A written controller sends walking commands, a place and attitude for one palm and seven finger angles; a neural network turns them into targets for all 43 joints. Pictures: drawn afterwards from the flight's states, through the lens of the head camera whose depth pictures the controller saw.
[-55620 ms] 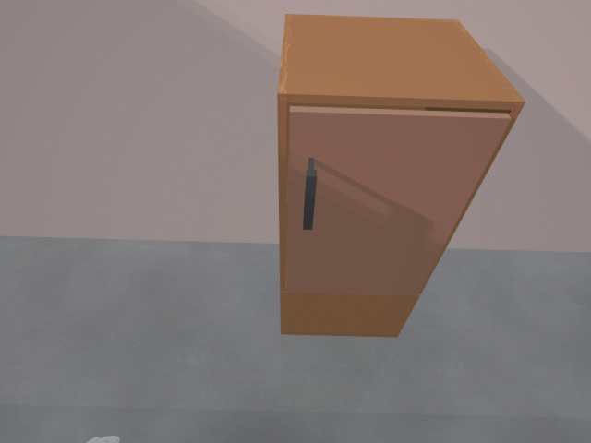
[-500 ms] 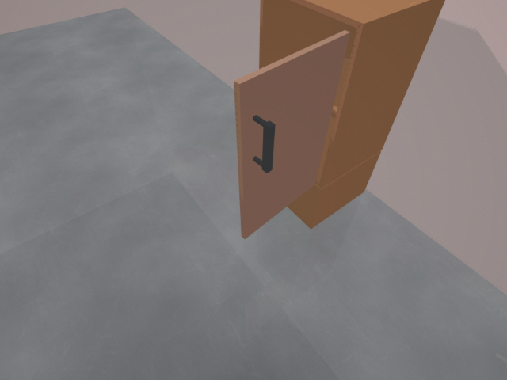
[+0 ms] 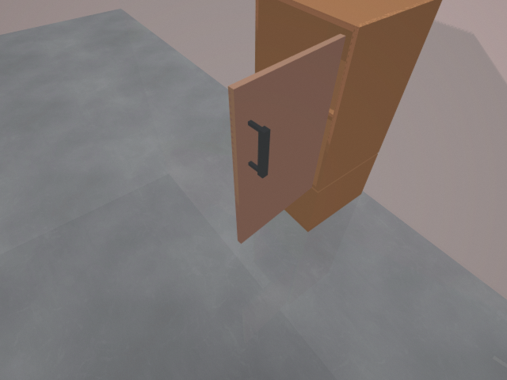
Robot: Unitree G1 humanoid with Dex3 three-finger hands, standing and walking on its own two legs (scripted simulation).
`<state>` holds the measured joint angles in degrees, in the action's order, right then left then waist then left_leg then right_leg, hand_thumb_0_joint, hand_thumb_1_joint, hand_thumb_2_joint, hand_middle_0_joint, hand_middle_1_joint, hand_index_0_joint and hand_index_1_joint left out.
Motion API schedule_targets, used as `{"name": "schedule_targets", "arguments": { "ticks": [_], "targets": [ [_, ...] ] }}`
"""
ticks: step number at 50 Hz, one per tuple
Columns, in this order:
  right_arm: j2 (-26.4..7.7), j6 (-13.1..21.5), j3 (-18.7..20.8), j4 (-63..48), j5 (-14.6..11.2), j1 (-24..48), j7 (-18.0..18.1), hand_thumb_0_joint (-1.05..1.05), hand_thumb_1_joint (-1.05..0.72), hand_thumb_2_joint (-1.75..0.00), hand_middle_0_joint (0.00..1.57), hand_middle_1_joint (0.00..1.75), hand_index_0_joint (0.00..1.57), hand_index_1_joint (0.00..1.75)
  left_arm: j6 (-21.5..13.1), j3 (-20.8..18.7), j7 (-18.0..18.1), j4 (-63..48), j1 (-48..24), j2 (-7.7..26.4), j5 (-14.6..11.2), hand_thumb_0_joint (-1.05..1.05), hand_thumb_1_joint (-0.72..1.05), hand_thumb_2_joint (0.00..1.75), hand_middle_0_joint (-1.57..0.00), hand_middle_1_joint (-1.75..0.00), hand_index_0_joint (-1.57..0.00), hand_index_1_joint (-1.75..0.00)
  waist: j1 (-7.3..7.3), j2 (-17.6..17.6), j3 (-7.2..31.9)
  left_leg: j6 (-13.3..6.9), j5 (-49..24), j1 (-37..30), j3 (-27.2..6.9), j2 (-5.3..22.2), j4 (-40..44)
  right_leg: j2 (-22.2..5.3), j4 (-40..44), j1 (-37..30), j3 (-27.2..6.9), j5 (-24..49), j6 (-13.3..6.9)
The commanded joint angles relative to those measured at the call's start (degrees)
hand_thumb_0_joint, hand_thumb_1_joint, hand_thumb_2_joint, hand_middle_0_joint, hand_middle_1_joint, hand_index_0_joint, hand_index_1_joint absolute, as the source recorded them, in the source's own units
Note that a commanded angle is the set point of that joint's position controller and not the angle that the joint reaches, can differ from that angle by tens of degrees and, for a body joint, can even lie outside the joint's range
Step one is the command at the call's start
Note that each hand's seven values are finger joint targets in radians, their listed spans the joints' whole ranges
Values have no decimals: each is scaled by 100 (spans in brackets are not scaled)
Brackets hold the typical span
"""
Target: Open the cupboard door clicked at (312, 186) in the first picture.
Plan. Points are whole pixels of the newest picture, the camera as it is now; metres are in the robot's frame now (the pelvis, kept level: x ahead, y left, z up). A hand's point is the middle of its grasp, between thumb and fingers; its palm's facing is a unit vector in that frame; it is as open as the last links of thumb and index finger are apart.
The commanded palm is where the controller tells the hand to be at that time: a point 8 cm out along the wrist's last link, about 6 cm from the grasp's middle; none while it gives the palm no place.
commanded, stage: look to check the result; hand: left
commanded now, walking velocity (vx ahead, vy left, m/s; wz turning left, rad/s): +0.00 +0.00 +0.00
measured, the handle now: (257, 149) +0.62 +0.03 -0.02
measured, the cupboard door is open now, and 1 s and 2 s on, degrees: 96 96 96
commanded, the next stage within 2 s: stand and wait in 0.40 s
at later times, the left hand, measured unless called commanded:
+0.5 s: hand out of the picture +0.00 +0.15 -0.18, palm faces +0.05 -0.98 -0.18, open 7.3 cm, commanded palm none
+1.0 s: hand out of the picture +0.00 +0.14 -0.18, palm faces +0.05 -0.98 -0.20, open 7.3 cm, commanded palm none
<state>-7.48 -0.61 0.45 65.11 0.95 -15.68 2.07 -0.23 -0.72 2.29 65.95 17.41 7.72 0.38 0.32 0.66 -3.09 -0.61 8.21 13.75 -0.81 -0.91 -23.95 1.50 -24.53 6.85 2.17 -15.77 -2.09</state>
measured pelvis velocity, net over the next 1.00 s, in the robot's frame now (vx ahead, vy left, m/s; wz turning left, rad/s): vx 0.03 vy -0.03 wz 0.00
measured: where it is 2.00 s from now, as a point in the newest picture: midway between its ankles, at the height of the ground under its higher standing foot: outside the picture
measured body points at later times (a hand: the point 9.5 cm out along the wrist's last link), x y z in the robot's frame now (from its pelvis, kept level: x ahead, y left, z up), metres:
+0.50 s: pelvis +0.02 -0.01 +0.00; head +0.03 -0.02 +0.45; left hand +0.00 +0.20 -0.16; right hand +0.01 -0.23 -0.17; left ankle +0.05 +0.11 -0.74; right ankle -0.02 -0.09 -0.74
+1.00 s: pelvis +0.03 -0.03 +0.00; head +0.04 -0.03 +0.45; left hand +0.00 +0.19 -0.16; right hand +0.02 -0.24 -0.17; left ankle +0.05 +0.11 -0.74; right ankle -0.02 -0.10 -0.74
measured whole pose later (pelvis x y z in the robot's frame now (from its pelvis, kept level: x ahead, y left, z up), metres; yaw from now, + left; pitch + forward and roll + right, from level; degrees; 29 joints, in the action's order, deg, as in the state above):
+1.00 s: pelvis +0.03 -0.03 +0.00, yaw +0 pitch -2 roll +0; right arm -7.6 -0.6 0.2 66.3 0.8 -14.9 2.6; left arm -0.6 -0.5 2.6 65.7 17.8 7.2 0.1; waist 0.0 0.4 -3.5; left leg 1.6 10.5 11.0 -1.4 1.0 -23.7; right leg 3.5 -22.2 3.2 2.4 -16.9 -4.2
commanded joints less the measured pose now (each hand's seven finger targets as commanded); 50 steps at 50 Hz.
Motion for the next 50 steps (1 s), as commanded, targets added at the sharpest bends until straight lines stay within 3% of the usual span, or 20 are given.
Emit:
{"name": "schedule_targets", "arguments": {
  "ticks": [1, 8, 23, 34, 38, 50],
  "targets": [
    [-463, 38, 38, -84, 25, -339, 43, 0, -90, -90, 20, 30, 20, 30, -52, -61, 4, -94, 401, 516, -13, 0, 90, 90, -20, -30, -20, -30, 24, 68, -212, -144, -81, -281, -466, 540, 368, -671, 727, 607, -551, 143, -101],
    [-501, 57, 26, -40, 13, -293, 55, 0, -90, -90, 20, 30, 20, 30, -73, -55, 17, -67, 423, 526, -20, 0, 90, 90, -20, -30, -20, -30, 10, -122, -133, -142, -451, -395, -435, 559, 306, -681, 728, 444, -535, 499, -81],
    [-484, 59, 8, 7, 22, -255, 76, 0, -90, -90, 20, 30, 20, 30, -76, -58, 26, -77, 433, 500, -29, 0, 90, 90, -20, -30, -20, -30, -13, 37, -208, -112, -578, -425, -377, 564, 262, -695, 788, 357, -549, 722, -86],
    [-509, 53, 18, 0, 12, -272, 81, 0, -90, -90, 20, 30, 20, 30, -85, -70, 35, -107, 467, 537, -27, 0, 90, 90, -20, -30, -20, -30, -33, -61, -253, -100, -601, -444, -336, 553, 203, -695, 822, 335, -544, 866, -70],
    [-473, 61, 19, 17, 15, -294, 90, 0, -90, -90, 20, 30, 20, 30, -93, -83, 38, -108, 465, 538, -31, 0, 90, 90, -20, -30, -20, -30, -17, -86, -113, -100, -714, -489, -296, 558, 181, -718, 762, 189, -542, 1260, -49],
    [-467, 37, 23, 26, 8, -306, 99, 0, -90, -90, 20, 30, 20, 30, -84, -77, 51, -117, 511, 541, -29, 0, 90, 90, -20, -30, -20, -30, -12, -77, -298, -82, -602, -462, -257, 564, 162, -706, 820, 273, -560, 1215, -18]
  ]
}}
